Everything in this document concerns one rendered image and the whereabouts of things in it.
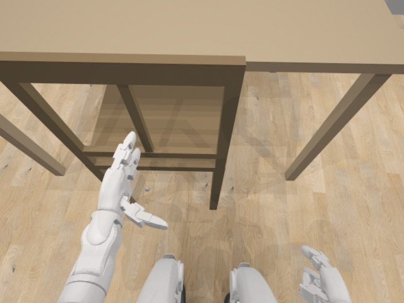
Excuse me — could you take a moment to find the robot thigh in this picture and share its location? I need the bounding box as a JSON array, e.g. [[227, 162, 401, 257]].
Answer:
[[136, 258, 184, 303], [230, 267, 278, 303]]

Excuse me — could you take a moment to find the robot right thigh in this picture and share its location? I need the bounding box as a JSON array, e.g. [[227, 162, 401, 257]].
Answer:
[[230, 267, 278, 303]]

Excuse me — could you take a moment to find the robot left hand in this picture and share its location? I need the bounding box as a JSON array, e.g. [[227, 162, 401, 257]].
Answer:
[[97, 131, 168, 229]]

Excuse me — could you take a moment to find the chair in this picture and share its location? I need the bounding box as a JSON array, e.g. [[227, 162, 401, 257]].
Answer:
[[0, 51, 246, 210]]

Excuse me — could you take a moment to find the table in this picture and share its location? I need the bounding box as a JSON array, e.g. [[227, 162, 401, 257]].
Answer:
[[0, 0, 404, 181]]

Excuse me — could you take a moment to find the robot right hand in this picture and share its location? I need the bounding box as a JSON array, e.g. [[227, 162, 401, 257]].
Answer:
[[299, 246, 352, 303]]

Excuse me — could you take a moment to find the left robot forearm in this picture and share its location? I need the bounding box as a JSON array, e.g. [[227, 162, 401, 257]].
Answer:
[[57, 210, 124, 303]]

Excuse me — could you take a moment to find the robot left thigh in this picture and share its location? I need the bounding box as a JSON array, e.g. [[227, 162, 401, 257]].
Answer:
[[136, 258, 184, 303]]

